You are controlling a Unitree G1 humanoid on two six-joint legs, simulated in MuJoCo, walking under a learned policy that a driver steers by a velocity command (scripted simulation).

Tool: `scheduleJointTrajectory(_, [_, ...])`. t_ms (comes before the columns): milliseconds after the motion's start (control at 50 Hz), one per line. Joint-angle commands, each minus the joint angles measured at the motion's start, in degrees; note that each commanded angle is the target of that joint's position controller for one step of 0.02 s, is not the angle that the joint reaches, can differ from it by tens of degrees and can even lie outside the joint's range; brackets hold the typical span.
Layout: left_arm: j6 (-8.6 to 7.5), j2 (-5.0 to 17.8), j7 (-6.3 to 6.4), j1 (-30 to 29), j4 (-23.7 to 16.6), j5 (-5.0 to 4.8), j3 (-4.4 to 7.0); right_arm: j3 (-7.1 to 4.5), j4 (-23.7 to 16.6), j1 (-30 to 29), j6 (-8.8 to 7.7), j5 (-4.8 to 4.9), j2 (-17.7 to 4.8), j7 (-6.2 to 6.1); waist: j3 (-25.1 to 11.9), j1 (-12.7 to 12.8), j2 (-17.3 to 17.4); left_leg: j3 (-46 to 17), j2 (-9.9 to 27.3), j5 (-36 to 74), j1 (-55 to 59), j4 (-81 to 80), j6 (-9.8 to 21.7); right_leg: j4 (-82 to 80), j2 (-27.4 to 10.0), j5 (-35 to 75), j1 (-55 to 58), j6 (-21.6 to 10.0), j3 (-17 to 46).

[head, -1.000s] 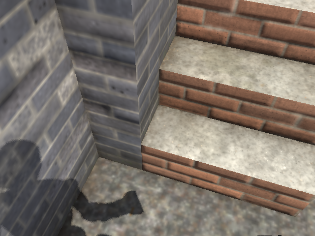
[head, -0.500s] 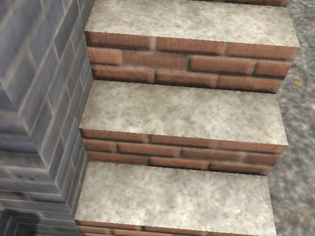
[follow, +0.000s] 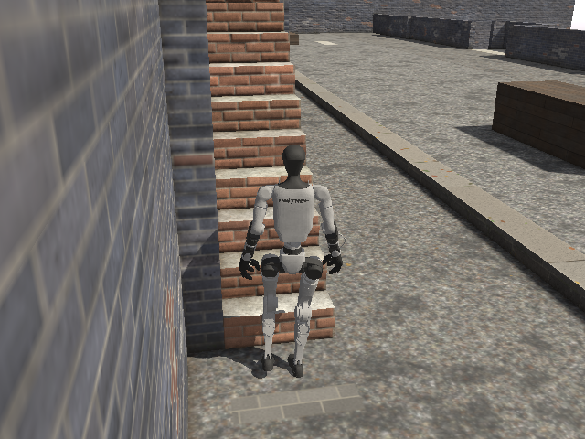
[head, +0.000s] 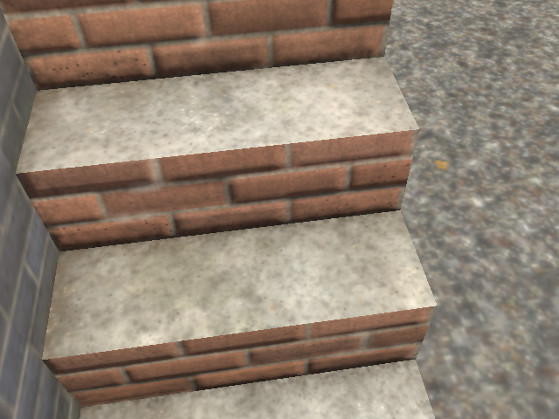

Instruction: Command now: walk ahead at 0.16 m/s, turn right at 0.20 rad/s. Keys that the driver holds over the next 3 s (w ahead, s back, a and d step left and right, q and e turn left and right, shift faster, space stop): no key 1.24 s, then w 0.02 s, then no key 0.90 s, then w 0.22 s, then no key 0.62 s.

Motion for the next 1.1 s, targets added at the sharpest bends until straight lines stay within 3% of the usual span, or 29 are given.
scheduleJointTrajectory(20, [0.26,6.9,0.81,4.27,-0.47,-0.49,0.51,-0.47,-2.99,-1.78,-0.81,1.37,-5.51,-0.47,-4.77,1.42,-5.97,-0.14,0.0,-3.98,1.74,-9.45,0.81,0.53,-17.97,49.92,13.44,6.42,9.61])
scheduleJointTrajectory(60, [0.79,6.46,0.81,3.56,0.22,0.4,-0.05,-0.06,-2.12,-0.63,-1.14,2.16,-4.93,-0.81,-4.09,0.54,-5.78,-1.18,0.73,-7.07,4.63,-15.93,1.47,-1.13,-18.83,44.82,14.98,4.11,12.41])
scheduleJointTrajectory(100, [1.04,6.16,0.44,2.09,0.44,0.42,-0.36,0.26,-0.34,2.05,-1.53,2.14,-4.45,-0.85,-3.9,-0.67,-4.14,-1.9,1.35,-5.06,9.25,-23.23,2.0,-2.82,-18.78,37.2,13.92,2.32,13.98])
scheduleJointTrajectory(140, [0.94,6.45,-0.19,0.05,0.62,-0.53,-0.37,0.8,1.6,5.07,-2.56,0.56,-3.62,-0.51,-3.8,-2.43,-0.56,-4.27,4.15,9.19,18.54,-31.03,2.42,-4.41,-16.84,23.63,7.94,2.95,13.97])
scheduleJointTrajectory(160, [0.82,6.43,-0.67,0.32,1.0,-0.57,-0.27,0.76,1.72,4.6,-3.18,-0.52,-4.76,-0.19,-2.89,-1.48,1.52,-6.8,6.24,12.45,20.46,-30.39,2.76,-5.01,-15.15,14.49,5.04,3.06,13.4])
scheduleJointTrajectory(180, [1.08,6.54,-1.09,2.38,2.03,-0.79,-0.01,0.41,1.92,2.7,-3.3,-0.44,-6.27,0.34,-0.29,0.84,4.84,-6.71,6.52,11.97,17.71,-28.27,3.27,-8.24,-12.85,6.99,4.07,3.16,12.14])
scheduleJointTrajectory(200, [1.25,6.5,-1.18,1.49,3.24,-0.6,-0.17,0.73,2.11,2.05,-3.4,-0.66,-4.79,1.15,1.12,-0.21,4.92,-6.21,6.11,7.96,15.55,-29.81,3.09,-8.93,-12.34,3.33,4.55,2.51,11.22])
scheduleJointTrajectory(240, [0.99,6.68,-1.05,-0.72,3.73,-0.68,-0.1,1.27,3.13,3.14,-3.95,-0.36,-3.72,1.61,2.39,-1.58,4.66,-6.72,5.66,5.87,14.09,-32.02,3.09,-7.0,-11.95,3.95,4.53,1.6,10.13])
scheduleJointTrajectory(420, [0.14,6.39,-0.84,-1.31,6.72,-1.28,-0.69,1.42,5.08,4.13,-4.58,-0.12,-5.02,1.05,-0.03,-1.66,0.57,-7.68,5.82,7.06,15.78,-32.52,3.8,-5.54,-12.28,7.66,4.54,2.19,9.14])
scheduleJointTrajectory(460, [0.13,5.95,-0.51,-1.38,7.6,-1.71,-0.98,1.43,4.94,3.6,-4.35,-0.08,-4.98,1.34,-0.65,-1.81,0.87,-7.67,5.63,7.91,16.32,-32.86,3.48,-4.94,-12.29,7.52,4.16,2.12,8.68])
scheduleJointTrajectory(500, [0.28,6.18,-0.23,-0.21,8.17,-1.35,-1.2,1.85,5.41,4.28,-4.2,-0.06,-3.78,1.49,-0.93,-1.38,0.6,-7.98,5.89,7.67,16.61,-33.01,3.67,-5.01,-12.27,6.65,4.01,2.5,8.4])
scheduleJointTrajectory(580, [0.51,6.63,-0.1,0.04,9.06,-1.27,-1.4,1.98,5.84,4.31,-4.0,-0.19,-4.06,1.5,0.65,-1.47,0.92,-8.12,5.66,6.29,15.91,-33.28,3.79,-5.23,-12.36,5.14,2.43,2.75,8.45])
scheduleJointTrajectory(620, [0.8,6.76,-0.15,-0.31,8.98,-1.52,-1.34,2.18,6.28,4.46,-4.0,-0.29,-3.8,0.81,0.91,-1.58,1.05,-8.34,5.86,6.47,16.51,-33.71,4.14,-5.58,-12.78,5.05,1.75,2.85,8.63])
scheduleJointTrajectory(800, [0.65,7.0,-0.11,0.28,10.3,-1.36,-1.17,2.04,6.27,3.06,-4.0,0.19,-3.95,0.64,1.12,-1.52,2.44,-8.33,5.35,6.16,16.78,-34.47,4.12,-5.54,-13.36,4.16,-0.02,3.29,8.0])
scheduleJointTrajectory(1040, [0.73,6.29,0.01,0.64,11.25,-1.28,-1.13,1.78,6.73,3.98,-3.84,-0.02,-3.79,0.55,0.1,-1.54,0.56,-8.62,5.29,4.76,16.27,-34.71,4.49,-5.54,-13.41,2.69,-0.52,3.44,7.71])
scheduleJointTrajectory(1060, [0.53,7.14,-0.21,0.03,10.57,-1.32,-0.78,1.93,6.65,4.1,-4.11,0.09,-2.98,0.41,0.34,-1.57,0.34,-9.21,6.16,3.85,16.1,-34.69,4.77,-5.0,-13.15,2.22,-0.74,3.2,7.6])
scheduleJointTrajectory(1100, [0.62,5.7,-0.16,0.72,11.22,-1.24,-1.14,1.7,6.77,4.04,-4.01,-0.04,-4.13,0.45,0.09,-1.28,1.26,-8.72,5.3,3.8,15.17,-34.94,4.63,-5.56,-13.54,2.77,0.14,3.31,7.8])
